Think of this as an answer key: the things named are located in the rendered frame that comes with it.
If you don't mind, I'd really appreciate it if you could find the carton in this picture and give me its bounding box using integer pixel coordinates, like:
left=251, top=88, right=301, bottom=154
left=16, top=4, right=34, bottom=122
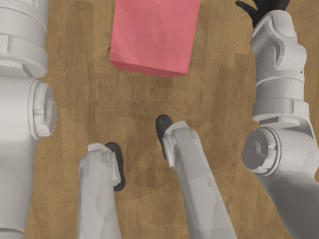
left=109, top=0, right=200, bottom=78

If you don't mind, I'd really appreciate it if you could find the robot left forearm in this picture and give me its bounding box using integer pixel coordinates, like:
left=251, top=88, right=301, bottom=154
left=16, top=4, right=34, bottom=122
left=0, top=0, right=49, bottom=79

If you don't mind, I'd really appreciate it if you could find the right robot shin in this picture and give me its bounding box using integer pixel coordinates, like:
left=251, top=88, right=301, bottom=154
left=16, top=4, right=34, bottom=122
left=163, top=120, right=202, bottom=147

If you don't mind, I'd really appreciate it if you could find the robot right forearm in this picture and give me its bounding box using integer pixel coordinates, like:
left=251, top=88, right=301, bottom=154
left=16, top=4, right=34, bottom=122
left=249, top=10, right=318, bottom=145

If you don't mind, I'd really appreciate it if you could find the robot left upper arm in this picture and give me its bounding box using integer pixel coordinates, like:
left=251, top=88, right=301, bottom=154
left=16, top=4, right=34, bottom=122
left=0, top=76, right=57, bottom=239

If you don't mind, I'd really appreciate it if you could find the robot right foot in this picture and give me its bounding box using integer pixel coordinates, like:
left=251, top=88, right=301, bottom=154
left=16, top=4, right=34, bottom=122
left=156, top=115, right=172, bottom=160

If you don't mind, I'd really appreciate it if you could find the robot right upper arm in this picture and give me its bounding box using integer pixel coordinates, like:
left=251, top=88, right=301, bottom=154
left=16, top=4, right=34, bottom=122
left=241, top=126, right=319, bottom=239

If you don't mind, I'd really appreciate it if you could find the right robot hand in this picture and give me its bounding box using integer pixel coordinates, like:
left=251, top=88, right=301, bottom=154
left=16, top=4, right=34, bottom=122
left=235, top=0, right=290, bottom=28

